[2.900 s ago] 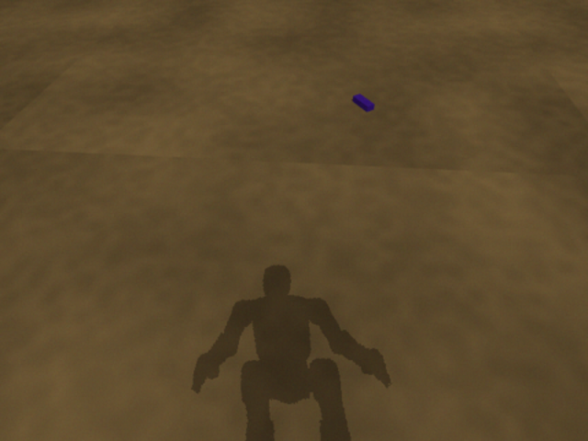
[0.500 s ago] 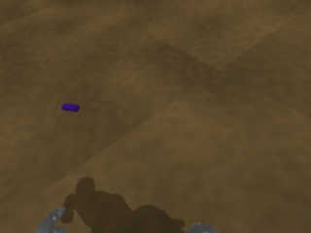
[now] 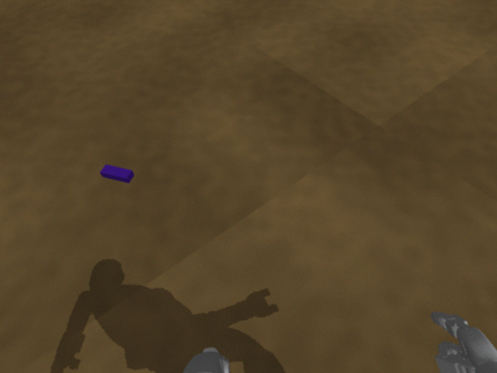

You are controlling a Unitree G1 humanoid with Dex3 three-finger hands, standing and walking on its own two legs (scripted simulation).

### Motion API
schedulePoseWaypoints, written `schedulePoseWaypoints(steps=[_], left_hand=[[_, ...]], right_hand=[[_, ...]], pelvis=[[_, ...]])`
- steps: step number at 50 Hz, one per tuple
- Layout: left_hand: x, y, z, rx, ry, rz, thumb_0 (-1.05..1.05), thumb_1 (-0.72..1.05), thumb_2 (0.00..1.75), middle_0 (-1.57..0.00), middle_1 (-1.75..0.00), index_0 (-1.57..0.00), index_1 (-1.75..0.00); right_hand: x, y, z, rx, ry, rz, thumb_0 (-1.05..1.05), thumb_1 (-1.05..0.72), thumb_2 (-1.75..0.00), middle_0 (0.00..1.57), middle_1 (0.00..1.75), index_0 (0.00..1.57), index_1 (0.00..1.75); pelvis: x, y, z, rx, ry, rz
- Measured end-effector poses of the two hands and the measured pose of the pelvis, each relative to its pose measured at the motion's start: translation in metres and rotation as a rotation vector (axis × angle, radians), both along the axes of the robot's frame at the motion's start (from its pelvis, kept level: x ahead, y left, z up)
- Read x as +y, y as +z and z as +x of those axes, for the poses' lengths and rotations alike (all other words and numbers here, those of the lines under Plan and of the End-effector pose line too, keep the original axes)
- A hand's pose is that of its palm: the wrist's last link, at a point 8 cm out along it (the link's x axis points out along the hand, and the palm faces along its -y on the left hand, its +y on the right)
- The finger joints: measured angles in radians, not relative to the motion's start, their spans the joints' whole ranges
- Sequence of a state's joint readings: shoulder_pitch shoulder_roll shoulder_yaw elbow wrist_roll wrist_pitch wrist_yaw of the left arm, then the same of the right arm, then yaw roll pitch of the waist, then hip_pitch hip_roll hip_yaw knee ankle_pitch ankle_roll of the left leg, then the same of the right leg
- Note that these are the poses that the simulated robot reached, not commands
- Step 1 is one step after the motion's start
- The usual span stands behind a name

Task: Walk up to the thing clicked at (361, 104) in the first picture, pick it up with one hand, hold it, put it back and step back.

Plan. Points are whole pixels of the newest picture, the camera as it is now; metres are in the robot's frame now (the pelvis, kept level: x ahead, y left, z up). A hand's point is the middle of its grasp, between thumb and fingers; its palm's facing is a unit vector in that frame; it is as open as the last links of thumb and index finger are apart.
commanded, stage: walk up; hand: left
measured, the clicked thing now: (117, 173) +1.07 +0.72 -0.72
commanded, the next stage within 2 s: none
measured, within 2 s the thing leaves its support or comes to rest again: neither
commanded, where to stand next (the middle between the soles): +0.64 +0.64 m, yaw -15 degrees
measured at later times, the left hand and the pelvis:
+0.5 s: hand (50, 287) +0.28 +0.40 -0.09, palm faces -0.06 -0.83 -0.56, open 7.4 cm; pelvis +0.16 +0.11 +0.01, yaw -5 degrees
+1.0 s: hand out of the picture +0.39 +0.58 -0.12, palm faces -0.20 -0.84 -0.51, open 7.4 cm; pelvis +0.28 +0.29 +0.01, yaw -9 degrees
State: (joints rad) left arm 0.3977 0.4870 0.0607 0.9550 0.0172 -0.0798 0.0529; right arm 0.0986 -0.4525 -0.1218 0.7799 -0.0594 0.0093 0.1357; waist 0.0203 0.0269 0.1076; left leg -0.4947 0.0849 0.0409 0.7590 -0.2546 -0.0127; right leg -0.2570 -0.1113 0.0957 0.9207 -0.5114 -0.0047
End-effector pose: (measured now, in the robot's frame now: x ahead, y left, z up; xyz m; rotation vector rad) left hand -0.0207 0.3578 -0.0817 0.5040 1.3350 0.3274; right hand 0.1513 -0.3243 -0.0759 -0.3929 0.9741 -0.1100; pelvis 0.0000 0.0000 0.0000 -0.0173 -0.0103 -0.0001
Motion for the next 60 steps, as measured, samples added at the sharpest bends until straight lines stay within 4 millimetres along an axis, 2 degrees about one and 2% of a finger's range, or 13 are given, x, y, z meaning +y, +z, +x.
schedulePoseWaypoints(steps=[5,9,15,19,23,30,36,41,44,48,53,57,60], left_hand=[[0.02,0.006,0.087,-0.066,-0.087,-0.052,0.01,0.9,0.9,-0.2,-0.3,-0.2,-0.3],[0.03,0.015,0.154,-0.14,-0.157,-0.069,0.0,0.9,0.9,-0.21,-0.3,-0.2,-0.3],[0.036,0.027,0.236,-0.202,-0.236,-0.059,0.0,0.9,0.9,-0.21,-0.3,-0.2,-0.3],[0.045,0.029,0.278,-0.256,-0.268,-0.028,0.0,0.9,0.9,-0.21,-0.3,-0.2,-0.3],[0.064,0.034,0.293,-0.306,-0.232,0.005,0.0,0.9,0.89,-0.21,-0.31,-0.2,-0.3],[0.115,0.044,0.289,-0.252,-0.189,0.022,0.0,0.9,0.89,-0.21,-0.31,-0.2,-0.3],[0.186,0.028,0.299,-0.173,-0.182,0.03,0.0,0.9,0.89,-0.21,-0.31,-0.21,-0.3],[0.254,-0.002,0.332,-0.12,-0.176,0.051,0.0,0.9,0.9,-0.21,-0.31,-0.21,-0.3],[0.265,-0.004,0.359,-0.112,-0.18,0.031,0.0,0.9,0.9,-0.21,-0.3,-0.2,-0.3],[0.264,0.004,0.398,-0.141,-0.232,-0.024,0.0,0.9,0.9,-0.21,-0.3,-0.2,-0.3],[0.263,0.014,0.437,-0.157,-0.29,-0.041,0.0,0.9,0.9,-0.21,-0.3,-0.2,-0.3],[0.276,0.015,0.455,-0.191,-0.302,-0.002,0.0,0.9,0.89,-0.21,-0.31,-0.2,-0.3],[0.294,0.023,0.458,-0.206,-0.267,0.026,0.0,0.9,0.89,-0.21,-0.31,-0.21,-0.3]], right_hand=[[0.042,0.008,-0.007,0.025,-0.102,0.039,0.0,-0.91,-0.9,0.21,0.3,0.2,0.3],[0.062,0.006,-0.022,0.069,-0.172,0.052,0.0,-0.9,-0.9,0.21,0.3,0.2,0.3],[0.083,-0.016,-0.036,0.141,-0.26,0.075,0.0,-0.9,-0.9,0.21,0.3,0.2,0.3],[0.096,-0.041,-0.026,0.184,-0.285,0.103,0.0,-0.9,-0.9,0.21,0.3,0.2,0.3],[0.118,-0.048,0.001,0.229,-0.236,0.116,0.01,-0.91,-0.9,0.21,0.3,0.2,0.3],[0.143,-0.032,0.066,0.166,-0.198,0.096,0.01,-0.91,-0.9,0.21,0.3,0.2,0.3],[0.176,-0.02,0.113,0.128,-0.194,0.033,0.0,-0.91,-0.9,0.21,0.3,0.2,0.3],[0.221,-0.018,0.133,0.094,-0.23,-0.025,0.0,-0.91,-0.9,0.2,0.29,0.2,0.3],[0.25,-0.013,0.126,0.109,-0.273,-0.007,0.0,-0.91,-0.9,0.21,0.29,0.2,0.3],[0.279,-0.009,0.115,0.161,-0.314,0.015,0.0,-0.9,-0.9,0.21,0.3,0.2,0.3],[0.303,-0.024,0.112,0.224,-0.339,0.047,0.0,-0.9,-0.9,0.21,0.3,0.2,0.3],[0.319,-0.049,0.131,0.242,-0.342,0.079,0.0,-0.9,-0.9,0.21,0.3,0.2,0.3],[0.34,-0.056,0.155,0.254,-0.309,0.101,0.01,-0.91,-0.9,0.21,0.3,0.2,0.3]], pelvis=[[0.033,0.018,0.033,-0.006,-0.035,-0.002],[0.054,0.025,0.06,-0.019,-0.053,0.018],[0.079,0.022,0.102,-0.028,-0.094,0.041],[0.089,0.008,0.13,-0.026,-0.113,0.025],[0.103,0.007,0.146,-0.036,-0.096,-0.006],[0.145,0.017,0.18,-0.046,-0.101,-0.006],[0.2,0.007,0.21,-0.033,-0.103,-0.024],[0.25,-0.012,0.238,-0.038,-0.125,0.009],[0.266,-0.003,0.252,-0.032,-0.132,-0.004],[0.285,0.01,0.271,-0.026,-0.147,0.006],[0.306,0.012,0.293,-0.026,-0.165,0.022],[0.318,-0.001,0.312,-0.032,-0.186,0.004],[0.331,0.001,0.323,-0.04,-0.171,-0.015]])
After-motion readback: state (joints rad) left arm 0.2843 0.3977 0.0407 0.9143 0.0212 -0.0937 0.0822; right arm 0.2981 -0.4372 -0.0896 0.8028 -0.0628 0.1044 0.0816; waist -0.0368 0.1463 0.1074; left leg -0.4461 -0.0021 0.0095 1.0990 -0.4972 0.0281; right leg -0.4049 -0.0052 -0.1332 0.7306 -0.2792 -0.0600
